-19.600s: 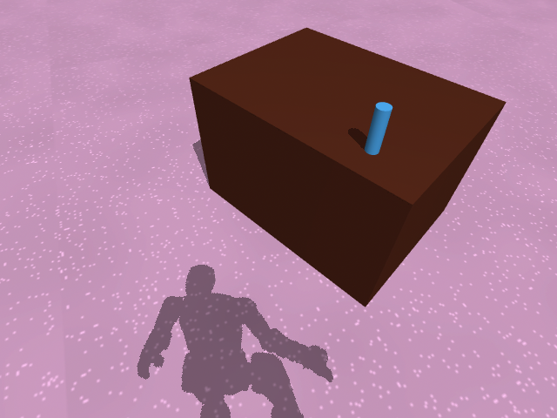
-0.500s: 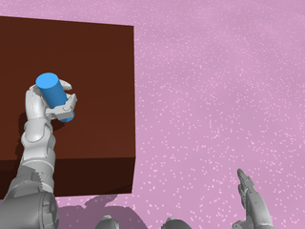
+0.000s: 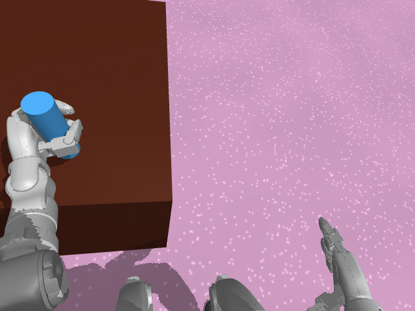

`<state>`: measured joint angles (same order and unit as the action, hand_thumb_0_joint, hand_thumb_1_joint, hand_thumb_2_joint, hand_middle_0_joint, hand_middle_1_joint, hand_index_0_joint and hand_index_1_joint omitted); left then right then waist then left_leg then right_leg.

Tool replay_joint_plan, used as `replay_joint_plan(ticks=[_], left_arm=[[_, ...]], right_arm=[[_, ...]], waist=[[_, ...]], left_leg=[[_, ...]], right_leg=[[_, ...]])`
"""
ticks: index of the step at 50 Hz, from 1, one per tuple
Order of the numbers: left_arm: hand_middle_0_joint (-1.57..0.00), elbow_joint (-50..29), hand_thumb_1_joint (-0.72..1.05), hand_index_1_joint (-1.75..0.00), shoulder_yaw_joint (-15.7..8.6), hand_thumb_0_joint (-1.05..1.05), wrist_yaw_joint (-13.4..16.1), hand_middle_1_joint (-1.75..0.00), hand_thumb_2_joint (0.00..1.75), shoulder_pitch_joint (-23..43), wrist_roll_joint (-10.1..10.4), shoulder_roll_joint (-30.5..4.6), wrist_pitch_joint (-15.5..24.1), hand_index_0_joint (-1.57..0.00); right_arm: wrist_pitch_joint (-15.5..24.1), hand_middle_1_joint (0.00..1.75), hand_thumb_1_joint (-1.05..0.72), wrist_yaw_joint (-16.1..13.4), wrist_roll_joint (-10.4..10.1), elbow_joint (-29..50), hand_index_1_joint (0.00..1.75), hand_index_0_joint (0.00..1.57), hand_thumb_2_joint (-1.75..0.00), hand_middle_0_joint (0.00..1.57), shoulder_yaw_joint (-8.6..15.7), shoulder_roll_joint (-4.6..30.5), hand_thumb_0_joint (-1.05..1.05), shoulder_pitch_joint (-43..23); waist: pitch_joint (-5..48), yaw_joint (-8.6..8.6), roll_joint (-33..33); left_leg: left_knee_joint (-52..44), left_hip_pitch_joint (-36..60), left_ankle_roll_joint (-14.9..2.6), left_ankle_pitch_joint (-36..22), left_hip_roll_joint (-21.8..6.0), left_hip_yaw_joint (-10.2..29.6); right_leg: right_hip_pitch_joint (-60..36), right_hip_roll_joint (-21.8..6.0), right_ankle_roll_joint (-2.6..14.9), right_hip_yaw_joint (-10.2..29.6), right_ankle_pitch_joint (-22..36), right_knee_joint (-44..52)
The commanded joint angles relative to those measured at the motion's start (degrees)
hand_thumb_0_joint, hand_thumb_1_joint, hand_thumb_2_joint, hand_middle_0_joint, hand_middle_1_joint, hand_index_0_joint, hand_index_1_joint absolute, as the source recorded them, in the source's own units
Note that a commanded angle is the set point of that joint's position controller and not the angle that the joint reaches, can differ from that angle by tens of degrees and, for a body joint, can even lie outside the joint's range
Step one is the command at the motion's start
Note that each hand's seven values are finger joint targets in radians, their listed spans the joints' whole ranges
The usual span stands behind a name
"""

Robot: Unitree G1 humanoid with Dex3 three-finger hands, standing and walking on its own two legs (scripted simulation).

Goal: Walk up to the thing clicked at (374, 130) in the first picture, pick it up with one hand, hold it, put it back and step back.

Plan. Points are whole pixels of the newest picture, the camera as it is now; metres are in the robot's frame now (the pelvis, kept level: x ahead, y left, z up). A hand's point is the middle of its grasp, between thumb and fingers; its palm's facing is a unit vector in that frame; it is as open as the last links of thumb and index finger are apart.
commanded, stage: lower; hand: left
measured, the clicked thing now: (55, 129) +0.47 +0.23 +0.02
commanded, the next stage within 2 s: loosen in 0.50 s
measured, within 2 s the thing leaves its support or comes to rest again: rests again in 0.26 s
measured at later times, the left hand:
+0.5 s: hand (69, 137) +0.47 +0.21 -0.01, palm faces +0.16 -0.99 +0.00, open 5.8 cm
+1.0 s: hand (69, 136) +0.48 +0.22 -0.02, palm faces +0.16 -0.99 +0.02, open 8.2 cm
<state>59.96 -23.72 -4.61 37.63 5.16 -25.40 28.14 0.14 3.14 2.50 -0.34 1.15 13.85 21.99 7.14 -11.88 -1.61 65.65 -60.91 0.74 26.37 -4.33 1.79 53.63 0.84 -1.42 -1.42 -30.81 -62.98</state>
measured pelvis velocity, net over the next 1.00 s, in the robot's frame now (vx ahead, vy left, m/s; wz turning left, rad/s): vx -0.02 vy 0.01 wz -0.01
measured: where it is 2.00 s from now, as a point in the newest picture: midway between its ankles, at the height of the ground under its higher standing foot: outside the picture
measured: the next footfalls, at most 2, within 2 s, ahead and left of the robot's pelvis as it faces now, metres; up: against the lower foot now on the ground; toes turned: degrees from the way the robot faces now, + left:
none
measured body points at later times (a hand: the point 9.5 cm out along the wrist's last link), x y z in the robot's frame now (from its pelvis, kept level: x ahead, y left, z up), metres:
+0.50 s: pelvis -0.01 +0.00 -0.02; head +0.13 +0.05 +0.41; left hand +0.46 +0.27 -0.01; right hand +0.16 -0.25 +0.00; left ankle +0.04 +0.12 -0.65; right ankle -0.01 -0.14 -0.65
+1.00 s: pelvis -0.02 +0.01 -0.03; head +0.12 +0.06 +0.39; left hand +0.46 +0.27 -0.01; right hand +0.14 -0.25 -0.01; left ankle +0.04 +0.12 -0.65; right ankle -0.01 -0.14 -0.65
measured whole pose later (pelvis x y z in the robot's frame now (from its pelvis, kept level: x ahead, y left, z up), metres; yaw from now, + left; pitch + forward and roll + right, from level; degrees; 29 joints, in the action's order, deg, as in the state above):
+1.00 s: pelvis -0.02 +0.01 -0.03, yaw -1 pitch +25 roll -5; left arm 63.0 -25.3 -5.2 41.1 3.9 -28.5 29.9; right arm -0.1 3.6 2.9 5.5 1.3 14.9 23.5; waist 8.9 -14.6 -1.2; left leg 73.6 -71.1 0.3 27.9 -4.3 2.8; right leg 63.2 1.0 -1.8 -1.9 -32.5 -70.6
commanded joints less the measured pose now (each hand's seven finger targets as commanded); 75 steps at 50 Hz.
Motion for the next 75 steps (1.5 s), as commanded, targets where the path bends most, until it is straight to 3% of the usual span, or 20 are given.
replay_joint_plan(ticks=[1, 22, 24, 25, 28, 31, 34, 36, 39, 45, 48, 49, 52, 59, 64, 67, 69, 71, 72, 75], left_arm=[[-1.41, -13.4, 0.55, -1.45, -1.5, 0.0, -0.7, -1.45, 1.31, 23.7, 0.6, -14.3, 5.5, -1.41], [-1.43, -12.0, 0.54, -1.48, -2.7, 0.0, -1.2, -1.48, 1.35, 24.5, 0.2, -15.7, 6.6, -1.43], [-1.43, -9.2, 0.54, -1.48, -1.5, 0.0, -1.2, -1.47, 1.35, 22.9, -0.3, -14.5, 6.1, -1.43], [-1.43, -9.4, 0.54, -1.48, -2.5, 0.0, -1.0, -1.48, 1.34, 23.5, -0.1, -14.8, 6.2, -1.43], [-1.44, -8.0, 0.54, -1.49, -1.2, 0.0, -1.0, -1.49, 1.35, 23.5, -1.0, -14.0, 6.0, -1.44], [-1.49, -5.3, 0.53, -1.45, -1.7, 0.0, -0.6, -1.46, 1.27, 22.8, -1.3, -14.5, 5.8, -1.5], [-1.3, -7.5, 0.32, -1.21, -1.6, 0.0, -0.9, -1.23, 1.03, 24.3, -0.6, -14.0, 6.0, -1.33], [-1.24, -6.2, 0.24, -1.12, -2.5, 0.0, -0.8, -1.15, 0.87, 23.8, 0.2, -14.4, 5.9, -1.27], [-1.15, -7.3, 0.12, -1.0, -1.5, 0.0, -1.1, -1.03, 0.71, 25.4, -0.2, -14.0, 6.0, -1.18], [-0.81, -10.4, -0.13, -0.68, -2.4, 0.0, -0.5, -0.69, 0.49, 26.0, -0.6, -16.2, 5.7, -0.82], [-0.74, -7.8, -0.15, -0.6, -1.0, 0.0, -0.8, -0.61, 0.44, 24.2, -0.7, -12.8, 5.1, -0.74], [-0.71, -10.7, -0.15, -0.58, -2.2, 0.0, -0.6, -0.59, 0.43, 26.1, -0.6, -15.3, 5.6, -0.71], [-0.6, -10.1, -0.21, -0.48, -1.7, 0.0, -0.7, -0.48, 0.34, 25.0, -0.5, -14.0, 5.2, -0.61], [-0.39, -11.0, -0.31, -0.27, -2.1, 0.0, -0.4, -0.27, 0.19, 22.4, -0.3, -13.8, 4.8, -0.39], [-0.21, -15.5, -0.28, -0.18, -5.3, 0.0, -0.4, -0.18, 0.18, 24.2, -0.7, -20.0, 5.0, -0.22], [-0.15, -16.8, -0.31, -0.12, -5.6, 0.0, -1.5, -0.12, 0.14, 24.7, -0.1, -20.7, 4.0, -0.15], [-0.09, -18.6, -0.36, -0.06, -8.1, 0.0, -1.6, -0.06, 0.09, 25.6, -0.1, -25.2, 3.2, -0.09], [-0.07, -18.9, -0.39, -0.04, -7.1, 0.0, -2.4, -0.04, 0.07, 26.3, 0.1, -24.5, 1.8, -0.08], [-0.08, -19.3, -0.41, -0.04, -7.8, 0.0, -2.8, -0.04, 0.05, 27.3, 0.0, -26.7, 1.0, -0.08], [-0.07, -14.9, -0.43, -0.02, -5.6, 0.0, -5.0, -0.03, 0.03, 25.7, 0.7, -23.5, -2.2, -0.08]], right_arm=[[2.7, 0.05, 0.53, -0.9, 0.0, 9.3, 0.05, 0.05, -0.06, 0.05, 6.1, 9.4, 0.0, 1.7], [2.6, 0.05, 0.52, -0.8, 0.2, 13.8, 0.05, 0.05, -0.06, 0.05, 6.2, 9.7, 0.0, 3.1], [2.5, 0.05, 0.52, -0.6, 0.0, 13.7, 0.05, 0.05, -0.06, 0.05, 5.7, 9.1, 0.0, 3.1], [2.5, 0.05, 0.52, -0.8, 0.1, 13.7, 0.05, 0.05, -0.06, 0.05, 7.3, 10.4, 0.0, 2.8], [2.6, 0.05, 0.53, -0.5, 0.2, 14.8, 0.05, 0.05, -0.05, 0.05, 5.6, 9.3, 0.0, 2.7], [2.5, 0.05, 0.54, -0.7, 0.3, 13.5, 0.05, 0.05, -0.04, 0.05, 7.6, 11.2, 0.0, 3.0], [2.9, 0.05, 0.54, -0.7, 0.1, 16.4, 0.05, 0.05, -0.04, 0.05, 6.6, 10.3, 0.0, 2.6], [2.8, 0.05, 0.53, -0.7, -0.1, 15.4, 0.05, 0.05, -0.04, 0.05, 6.6, 10.4, 0.0, 3.4], [3.0, 0.05, 0.53, -0.9, 0.3, 14.8, 0.05, 0.05, -0.04, 0.05, 6.8, 10.4, 0.0, 3.7], [3.0, 0.05, 0.53, -0.9, 0.1, 15.6, 0.05, 0.05, -0.05, 0.05, 7.1, 10.9, 0.0, 2.8], [3.1, 0.05, 0.53, -0.8, 0.3, 16.3, 0.05, 0.05, -0.05, 0.05, 7.1, 10.6, 0.0, 1.5], [3.1, 0.05, 0.53, -0.9, 0.3, 15.8, 0.05, 0.05, -0.05, 0.05, 7.1, 10.7, 0.0, 2.3], [2.8, 0.05, 0.53, -0.9, 0.5, 15.3, 0.05, 0.05, -0.05, 0.05, 7.1, 10.5, 0.0, 4.7], [2.7, 0.05, 0.53, -1.0, 0.3, 15.0, 0.05, 0.05, -0.05, 0.05, 7.1, 10.2, 0.0, 4.2], [1.9, 0.05, 0.55, -1.1, 0.0, 17.7, 0.05, 0.05, -0.05, 0.05, 8.3, 11.8, 0.0, 4.7], [1.8, 0.05, 0.55, -1.4, -0.2, 17.4, 0.05, 0.05, -0.05, 0.05, 7.9, 11.3, 0.0, 4.5], [1.4, 0.05, 0.54, -1.5, -0.4, 16.7, 0.05, 0.05, -0.05, 0.05, 7.4, 10.8, 0.0, 4.1], [1.1, 0.05, 0.54, -1.7, -0.5, 15.6, 0.05, 0.05, -0.05, 0.05, 5.8, 9.4, 0.0, 4.4], [1.0, 0.05, 0.53, -1.9, -0.7, 14.4, 0.05, 0.05, -0.05, 0.05, 6.6, 9.8, 0.0, 4.0], [0.8, 0.05, 0.54, -2.1, -0.8, 10.8, 0.05, 0.05, -0.05, 0.05, 3.3, 7.4, 0.0, 3.4]], waist=[[29.2, 0.94, 13.9], [31.5, -1.18, 14.5], [28.6, -1.64, 13.3], [28.4, -2.11, 12.6], [27.6, -2.06, 13.0], [25.1, -2.37, 11.4], [28.5, -2.77, 11.0], [26.3, -2.05, 11.9], [27.1, -2.98, 13.6], [29.9, -1.53, 14.9], [28.6, -1.88, 14.5], [30.2, -1.55, 16.0], [30.6, -2.34, 15.4], [30.1, -1.63, 14.5], [34.2, -0.4, 15.3], [33.9, -0.37, 16.4], [33.5, 1.03, 18.4], [33.5, 1.31, 18.5], [33.7, 1.51, 18.9], [29.3, 2.06, 19.0]], left_leg=[[-5.2, 27.4, -1.3, -21.9, 1.2, 1.0], [-1.1, 22.4, -1.88, -20.6, 1.4, 1.1], [-1.0, 20.4, -2.23, -17.8, 1.5, 0.8], [-1.1, 19.6, -2.16, -15.8, 1.5, 1.0], [-1.7, 19.4, -1.9, -13.3, 1.4, 1.2], [-1.8, 17.4, -1.88, -10.5, 1.4, 1.4], [-1.8, 18.2, -1.95, -10.9, 1.4, 1.5], [-2.1, 17.0, -1.74, -9.7, 1.7, 1.4], [-1.9, 18.2, -1.48, -9.1, 1.4, 1.6], [-1.4, 19.2, -1.42, -12.4, 1.5, 1.5], [-1.7, 19.8, -0.92, -13.1, 1.0, 2.2], [-1.6, 20.5, -0.75, -13.8, 1.0, 2.3], [-1.0, 20.9, -1.04, -15.6, 1.0, 1.9], [-0.7, 20.5, -1.29, -16.8, 1.2, 1.5], [-0.7, 22.9, -1.25, -20.8, 1.2, 1.4], [-1.8, 25.1, -1.06, -21.1, 1.0, 1.3], [-2.6, 25.6, -0.93, -20.2, 1.3, 0.9], [-3.6, 26.9, -0.79, -21.2, 1.3, 0.8], [-3.7, 27.8, -0.88, -22.0, 1.4, 0.5], [-5.6, 28.6, -0.53, -23.3, 1.1, 0.7]], right_leg=[[-3.3, 1.5, 2.1, -0.7, 21.1, 5.6], [-0.8, 1.8, 1.91, -0.4, 21.7, 2.2], [0.3, 1.7, 1.72, 0.0, 20.2, 2.7], [1.2, 1.8, 1.8, 0.0, 18.4, 2.7], [2.4, 1.9, 2.14, -0.5, 15.5, 2.4], [4.5, 2.1, 2.19, -0.9, 13.0, 2.1], [2.9, 2.1, 2.08, -0.9, 13.6, 2.0], [3.1, 2.0, 2.08, -0.9, 12.6, 2.1], [5.0, 2.1, 2.25, -1.0, 11.6, 1.6], [3.6, 2.1, 2.3, -1.1, 14.2, 1.0], [5.5, 2.3, 2.65, -1.8, 13.2, 0.4], [4.9, 2.3, 2.66, -1.7, 13.9, 0.1], [3.9, 2.3, 2.43, -1.6, 15.8, 0.5], [2.8, 2.2, 2.23, -1.3, 17.5, 0.6], [-0.5, 2.1, 2.21, -0.9, 20.5, 0.8], [-1.3, 2.1, 2.09, -0.7, 20.5, 1.8], [-2.6, 1.8, 2.02, -0.3, 19.8, 2.9], [-4.2, 1.9, 2.04, -0.3, 20.7, 3.6], [-4.6, 1.8, 1.93, 0.0, 21.5, 4.2], [-3.2, 1.9, 2.18, -0.6, 20.6, 5.4]])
